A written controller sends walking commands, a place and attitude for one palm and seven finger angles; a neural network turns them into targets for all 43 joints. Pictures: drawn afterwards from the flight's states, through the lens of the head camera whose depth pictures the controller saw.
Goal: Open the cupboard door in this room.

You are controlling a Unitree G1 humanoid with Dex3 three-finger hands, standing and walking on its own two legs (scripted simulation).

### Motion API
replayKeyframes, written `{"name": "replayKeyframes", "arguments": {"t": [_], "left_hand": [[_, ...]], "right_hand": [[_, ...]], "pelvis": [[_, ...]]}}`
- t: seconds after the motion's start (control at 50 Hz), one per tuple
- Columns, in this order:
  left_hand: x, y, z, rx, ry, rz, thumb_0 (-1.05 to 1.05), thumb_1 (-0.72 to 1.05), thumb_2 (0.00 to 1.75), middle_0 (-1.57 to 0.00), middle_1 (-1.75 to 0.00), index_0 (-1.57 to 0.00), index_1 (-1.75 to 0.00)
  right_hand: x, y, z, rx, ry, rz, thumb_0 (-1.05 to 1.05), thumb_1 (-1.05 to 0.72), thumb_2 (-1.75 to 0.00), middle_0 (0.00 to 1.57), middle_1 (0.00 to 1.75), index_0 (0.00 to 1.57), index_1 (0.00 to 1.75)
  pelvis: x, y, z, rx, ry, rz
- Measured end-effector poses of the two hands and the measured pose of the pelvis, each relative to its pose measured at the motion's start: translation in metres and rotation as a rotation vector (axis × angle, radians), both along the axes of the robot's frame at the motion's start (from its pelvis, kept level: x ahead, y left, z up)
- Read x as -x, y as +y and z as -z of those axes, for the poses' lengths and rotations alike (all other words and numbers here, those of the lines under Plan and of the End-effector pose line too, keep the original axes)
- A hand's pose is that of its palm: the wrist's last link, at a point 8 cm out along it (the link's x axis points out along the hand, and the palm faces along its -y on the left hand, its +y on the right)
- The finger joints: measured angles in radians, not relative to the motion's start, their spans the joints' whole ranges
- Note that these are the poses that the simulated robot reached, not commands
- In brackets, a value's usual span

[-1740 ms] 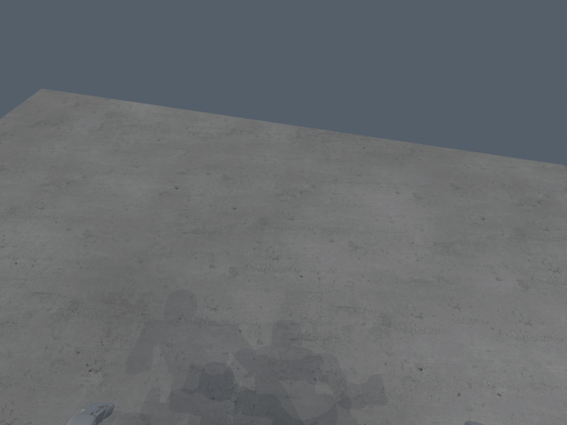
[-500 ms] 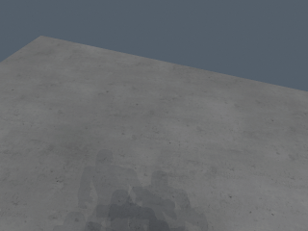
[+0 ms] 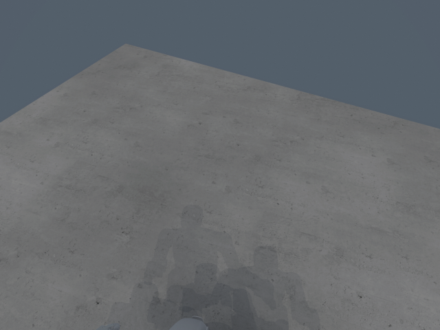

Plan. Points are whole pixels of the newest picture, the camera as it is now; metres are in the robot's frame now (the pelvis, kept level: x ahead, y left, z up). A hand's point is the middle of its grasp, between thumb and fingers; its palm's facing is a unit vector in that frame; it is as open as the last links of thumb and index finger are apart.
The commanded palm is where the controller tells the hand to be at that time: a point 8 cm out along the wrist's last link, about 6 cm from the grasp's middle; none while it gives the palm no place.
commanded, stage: turn or walk to find it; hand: left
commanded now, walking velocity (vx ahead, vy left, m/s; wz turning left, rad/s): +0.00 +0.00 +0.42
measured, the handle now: out of the picture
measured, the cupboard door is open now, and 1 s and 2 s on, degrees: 0 0 0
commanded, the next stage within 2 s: none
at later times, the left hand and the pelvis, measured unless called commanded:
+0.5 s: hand out of the picture -0.03 +0.26 -0.17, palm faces +0.26 -0.93 -0.24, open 7.4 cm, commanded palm none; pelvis -0.01 +0.04 +0.00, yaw +13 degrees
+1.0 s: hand out of the picture -0.03 +0.21 -0.15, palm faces +0.44 -0.86 -0.25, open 7.4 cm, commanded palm none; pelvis -0.01 +0.01 +0.00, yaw +27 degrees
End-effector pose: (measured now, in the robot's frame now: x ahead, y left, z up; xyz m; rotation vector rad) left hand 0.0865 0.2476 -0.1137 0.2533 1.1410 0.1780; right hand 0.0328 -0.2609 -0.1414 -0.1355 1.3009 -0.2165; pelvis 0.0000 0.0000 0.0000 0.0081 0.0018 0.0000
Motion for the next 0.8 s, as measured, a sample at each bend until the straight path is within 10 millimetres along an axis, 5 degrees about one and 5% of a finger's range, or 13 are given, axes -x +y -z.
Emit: {"name": "replayKeyframes", "arguments": {"t": [0.18, 0.38, 0.58, 0.72, 0.8], "left_hand": [[0.062, 0.004, 0.007, 0.031, 0.075, -0.113, 0.01, 0.91, 0.90, -0.20, -0.30, -0.21, -0.30], [0.135, 0.047, 0.042, 0.076, 0.222, -0.273, 0.01, 0.91, 0.90, -0.20, -0.30, -0.21, -0.30], [0.115, 0.062, 0.018, 0.063, 0.112, -0.327, 0.01, 0.91, 0.90, -0.20, -0.30, -0.20, -0.30], [0.086, 0.045, 0.005, 0.026, -0.002, -0.336, 0.01, 0.91, 0.90, -0.20, -0.30, -0.20, -0.30], [0.087, 0.028, 0.000, 0.001, -0.044, -0.346, 0.01, 0.91, 0.90, -0.20, -0.30, -0.20, -0.30]], "right_hand": [[-0.037, -0.004, -0.013, 0.035, -0.011, -0.116, 0.00, -0.91, -0.90, 0.20, 0.30, 0.20, 0.30], [-0.099, 0.063, -0.019, 0.060, -0.115, -0.302, 0.00, -0.91, -0.90, 0.20, 0.30, 0.20, 0.30], [-0.098, 0.094, -0.024, 0.009, -0.110, -0.363, 0.00, -0.91, -0.90, 0.21, 0.30, 0.20, 0.30], [-0.088, 0.073, -0.004, -0.027, -0.057, -0.368, 0.00, -0.90, -0.90, 0.21, 0.30, 0.20, 0.30], [-0.087, 0.055, 0.009, -0.036, -0.026, -0.376, 0.00, -0.91, -0.90, 0.21, 0.30, 0.20, 0.30]], "pelvis": [[0.001, 0.004, -0.004, -0.018, -0.014, -0.101], [0.009, 0.039, 0.009, 0.005, -0.001, -0.182], [0.012, 0.043, -0.006, 0.021, -0.004, -0.261], [0.010, 0.025, -0.001, 0.000, -0.001, -0.320], [0.010, 0.012, 0.005, -0.003, -0.006, -0.364]]}}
